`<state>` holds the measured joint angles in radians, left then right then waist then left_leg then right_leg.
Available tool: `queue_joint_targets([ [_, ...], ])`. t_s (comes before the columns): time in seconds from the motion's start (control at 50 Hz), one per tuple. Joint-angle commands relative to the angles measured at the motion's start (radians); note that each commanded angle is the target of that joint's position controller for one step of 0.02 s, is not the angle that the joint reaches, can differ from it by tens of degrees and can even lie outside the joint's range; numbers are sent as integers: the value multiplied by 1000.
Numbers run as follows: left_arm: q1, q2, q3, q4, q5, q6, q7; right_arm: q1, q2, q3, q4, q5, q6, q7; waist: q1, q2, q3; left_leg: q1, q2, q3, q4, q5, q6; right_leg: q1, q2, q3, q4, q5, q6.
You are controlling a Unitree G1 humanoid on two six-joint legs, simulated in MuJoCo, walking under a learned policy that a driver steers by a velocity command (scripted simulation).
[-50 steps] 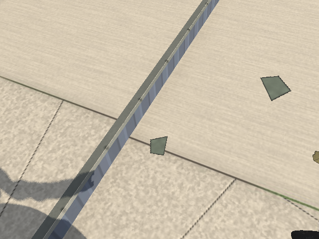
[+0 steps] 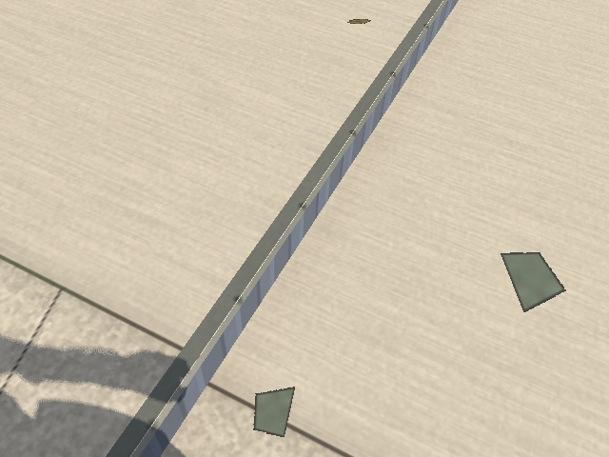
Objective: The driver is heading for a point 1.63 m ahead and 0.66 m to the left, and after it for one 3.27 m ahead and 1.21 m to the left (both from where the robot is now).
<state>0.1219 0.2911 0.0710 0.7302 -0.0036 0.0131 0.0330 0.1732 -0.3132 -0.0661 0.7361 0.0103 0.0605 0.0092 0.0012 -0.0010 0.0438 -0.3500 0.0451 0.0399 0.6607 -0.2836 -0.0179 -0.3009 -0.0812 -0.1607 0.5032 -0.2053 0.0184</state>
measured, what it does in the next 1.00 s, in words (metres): steps on the spot, turning left: right foot, then left foot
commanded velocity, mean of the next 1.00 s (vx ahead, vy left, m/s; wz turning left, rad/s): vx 0.04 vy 0.00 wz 0.56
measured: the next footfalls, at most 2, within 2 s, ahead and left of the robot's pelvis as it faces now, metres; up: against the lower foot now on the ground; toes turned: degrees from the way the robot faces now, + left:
right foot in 0.48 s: +0.11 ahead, -0.11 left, +0.00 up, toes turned +23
left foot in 0.90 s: -0.01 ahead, +0.13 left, +0.00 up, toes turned +34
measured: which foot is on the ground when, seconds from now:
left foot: down 0.00-0.48, up 0.50-0.88, down 0.90-1.00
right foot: down 0.00-0.02, up 0.04-0.46, down 0.48-0.90, up 0.92-1.00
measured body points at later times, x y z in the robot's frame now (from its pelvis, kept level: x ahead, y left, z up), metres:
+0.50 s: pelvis +0.02 -0.01 +0.00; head +0.05 +0.00 +0.45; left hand +0.10 +0.31 -0.09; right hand +0.26 -0.24 -0.09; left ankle +0.01 +0.11 -0.73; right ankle +0.07 -0.12 -0.73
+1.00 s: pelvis +0.01 +0.04 +0.00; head +0.02 +0.07 +0.45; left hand -0.04 +0.34 -0.12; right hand +0.27 -0.12 -0.08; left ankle -0.05 +0.11 -0.73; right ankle +0.07 -0.10 -0.68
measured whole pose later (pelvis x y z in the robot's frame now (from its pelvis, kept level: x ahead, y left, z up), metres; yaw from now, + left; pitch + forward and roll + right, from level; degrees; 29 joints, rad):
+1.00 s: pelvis +0.01 +0.04 +0.00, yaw +34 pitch +0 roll -1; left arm 0.20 0.32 0.08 0.74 0.04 0.05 -0.03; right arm 0.25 -0.28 -0.05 0.67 -0.03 0.03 0.03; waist 0.01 -0.05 0.04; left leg -0.24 -0.02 0.00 0.53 -0.30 0.05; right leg -0.38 -0.07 -0.05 0.91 -0.46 0.01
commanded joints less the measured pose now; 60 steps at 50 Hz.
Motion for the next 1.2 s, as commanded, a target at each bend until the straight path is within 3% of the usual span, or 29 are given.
queue_joint_targets([
  [0.02,26,89,28,-30,7,-5,-4,124,-200,-63,-36,-6,-6,-12,-18,148,-102,259,122,-234,-290,337,128,-128,-78,6,214,-120,-16],
  [0.04,-41,70,18,-93,37,-6,-1,101,-294,-76,-76,-23,-13,-19,-23,359,-64,289,341,-559,-328,549,321,-389,80,34,446,-458,60],
  [0.06,-118,108,30,-104,28,-9,8,121,-256,-68,-81,-54,-36,-11,-87,237,-127,249,340,-570,-358,456,381,-395,81,188,602,-472,47],
  [0.08,-106,122,39,-95,8,-6,11,80,-233,-60,-80,-49,-55,-10,-51,184,-109,233,283,-483,-358,383,331,-397,64,223,642,-380,29],
  [0.12,-53,134,50,-54,15,2,25,-19,-171,-45,-98,-4,-60,-24,-5,129,-95,220,209,-390,-337,329,239,-395,46,238,615,-237,32],
  [0.16,-32,122,51,-48,17,-4,22,-23,-150,-34,-107,-5,-53,-38,9,128,-124,200,170,-353,-325,407,231,-332,71,231,630,-165,48],
  [0.26,-67,80,34,-59,5,-17,11,18,-172,-46,-111,0,-42,-55,-19,130,-137,262,144,-380,-301,362,230,-298,95,248,386,-108,72],
  [0.4,-53,102,36,-63,-7,-39,-15,-16,-188,-57,-138,2,-27,-39,-24,170,-123,193,123,-520,-272,354,237,-112,132,257,143,-151,58],
  [0.46,23,107,44,-42,-7,-55,-27,-62,-173,-54,-153,20,-19,-43,27,159,-137,168,67,-535,-208,349,182,53,128,235,-130,27,23],
  [0.48,50,146,57,-36,1,-54,-24,-44,-143,-46,-158,18,-20,-46,22,109,-156,85,22,-499,-148,208,133,175,34,289,-173,121,-11],
  [0.5,39,205,65,-52,16,-45,-15,22,-80,-31,-152,-1,-22,-42,-26,-126,-176,-51,-101,-337,76,-148,71,282,-180,480,-185,301,-97],
  [0.52,30,228,68,-51,48,-40,-21,16,-145,-53,-177,10,-33,-41,-30,-291,-123,-225,-180,-209,262,-387,17,222,-312,672,-203,408,-268],
  [0.54,-10,171,53,-77,38,-45,-19,39,-214,-75,-154,0,-37,-42,-31,-185,-108,-237,-107,-223,432,-338,-18,202,-314,622,-199,385,-296],
  [0.56,-51,125,40,-84,28,-44,-14,48,-224,-85,-132,6,-32,-40,-43,-139,-92,-242,-96,-213,493,-271,-35,185,-248,518,-186,343,-254],
  [0.6,-80,109,32,-93,8,-39,-5,59,-174,-78,-113,6,-11,-42,-36,-118,-65,-277,-81,-189,563,-176,-72,191,-180,401,-176,312,-218],
  [0.66,-30,122,33,-85,18,-23,11,-4,-117,-58,-151,20,-11,-31,6,-153,-66,-285,-55,-114,471,-118,-101,230,-153,302,-190,352,-235],
  [0.7,-2,143,41,-81,20,-13,14,-37,-102,-47,-174,14,-14,-25,32,-158,-91,-273,-26,-94,379,-124,-109,286,-181,288,-185,382,-250],
  [0.76,-19,182,54,-87,12,-5,3,-44,-85,-34,-192,7,-16,-11,38,-164,-112,-157,0,-46,228,-126,-93,257,-202,233,-182,401,-250],
  [0.84,-11,208,63,-80,-11,-3,-14,-11,-105,-40,-198,12,-8,3,27,-173,-121,-38,-15,12,49,-86,-45,233,-231,201,-160,319,-226],
  [0.86,45,176,48,-55,42,2,-42,55,-84,-31,-158,-40,4,26,16,-183,-133,55,-62,43,-55,-117,-7,243,-190,135,-92,217,-162],
  [0.88,44,164,45,-51,32,2,-53,85,-76,-32,-138,-54,0,30,-6,-158,-126,165,-100,71,-182,-17,17,149,-155,94,-28,76,-118],
  [0.9,79,128,33,-41,34,2,-56,130,-94,-36,-113,-61,-12,24,-29,-41,-129,316,-78,-14,-276,3,37,9,-110,45,102,-122,-68],
  [0.92,72,16,-3,-79,58,10,-64,197,-179,-45,-118,-62,-29,15,-46,258,-116,416,220,-416,-402,-136,89,-236,-15,-19,410,-487,0],
  [0.94,-1,64,2,-128,71,25,-54,216,-303,-74,-137,-47,-37,16,-89,290,-76,313,353,-666,-486,-195,233,-386,69,97,495,-453,0],
  [0.96,-64,115,15,-131,59,27,-58,214,-226,-58,-106,-45,-36,17,-98,185,-5,277,310,-592,-505,-310,249,-392,15,165,531,-343,-14],
  [1.0,-7,119,17,-83,32,7,-85,106,-134,-20,-95,-36,-41,14,-27,182,49,246,186,-436,-546,-305,188,-330,-5,165,464,-169,-14],
  [1.04,55,123,19,-26,49,-5,-92,103,-105,-6,-79,-32,-63,3,-16,151,18,285,134,-329,-538,-90,175,-277,4,142,475,-67,-2],
  [1.08,62,106,15,-8,48,-11,-91,142,-107,-6,-49,-30,-87,5,-16,104,3,328,135,-290,-530,8,189,-288,9,136,459,-24,1],
  [1.2,-38,75,2,-19,48,-23,-87,234,-99,-4,31,-35,-110,-1,-59,99,64,379,162,-270,-555,21,233,-368,7,130,288,26,6],
])
Velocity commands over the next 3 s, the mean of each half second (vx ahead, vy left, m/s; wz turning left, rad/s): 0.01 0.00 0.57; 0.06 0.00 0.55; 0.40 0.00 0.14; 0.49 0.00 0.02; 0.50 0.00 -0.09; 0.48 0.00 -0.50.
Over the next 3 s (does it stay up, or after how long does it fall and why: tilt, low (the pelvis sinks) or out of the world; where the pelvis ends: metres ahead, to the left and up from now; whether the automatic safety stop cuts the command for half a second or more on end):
stays up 0.93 0.73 0.11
